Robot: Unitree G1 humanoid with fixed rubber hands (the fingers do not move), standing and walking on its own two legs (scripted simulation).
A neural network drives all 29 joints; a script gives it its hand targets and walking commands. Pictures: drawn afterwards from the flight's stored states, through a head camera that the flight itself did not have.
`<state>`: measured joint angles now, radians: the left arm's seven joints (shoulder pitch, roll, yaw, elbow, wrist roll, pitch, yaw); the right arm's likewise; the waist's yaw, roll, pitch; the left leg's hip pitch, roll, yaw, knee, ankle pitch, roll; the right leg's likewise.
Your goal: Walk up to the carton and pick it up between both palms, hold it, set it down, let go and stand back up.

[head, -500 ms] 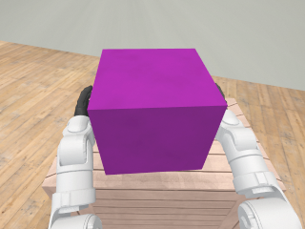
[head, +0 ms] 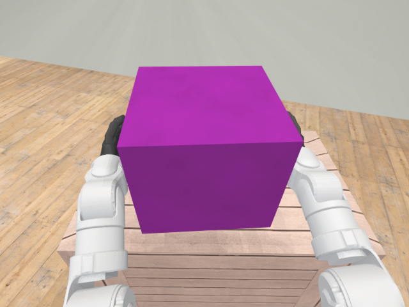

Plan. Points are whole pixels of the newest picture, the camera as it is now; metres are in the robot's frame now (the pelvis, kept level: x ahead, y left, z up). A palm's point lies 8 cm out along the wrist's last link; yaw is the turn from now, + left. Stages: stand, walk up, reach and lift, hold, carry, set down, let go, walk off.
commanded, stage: hold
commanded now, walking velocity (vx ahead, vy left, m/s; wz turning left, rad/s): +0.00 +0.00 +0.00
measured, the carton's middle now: (204, 146) +0.39 +0.01 +0.17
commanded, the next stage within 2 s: none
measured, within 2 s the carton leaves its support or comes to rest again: neither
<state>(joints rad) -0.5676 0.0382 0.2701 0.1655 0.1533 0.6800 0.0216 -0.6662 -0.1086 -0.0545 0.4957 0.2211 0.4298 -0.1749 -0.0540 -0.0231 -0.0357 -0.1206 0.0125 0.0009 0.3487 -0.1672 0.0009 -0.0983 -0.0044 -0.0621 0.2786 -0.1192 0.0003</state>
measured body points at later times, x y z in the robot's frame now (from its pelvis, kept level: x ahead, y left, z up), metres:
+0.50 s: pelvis +0.00 +0.00 +0.00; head -0.04 +0.02 +0.45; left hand +0.37 +0.18 +0.19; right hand +0.38 -0.16 +0.19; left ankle +0.02 +0.11 -0.75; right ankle +0.02 -0.12 -0.75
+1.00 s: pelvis +0.00 +0.00 +0.00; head -0.04 +0.02 +0.45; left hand +0.37 +0.18 +0.19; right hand +0.38 -0.16 +0.18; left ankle +0.02 +0.11 -0.75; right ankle +0.02 -0.12 -0.75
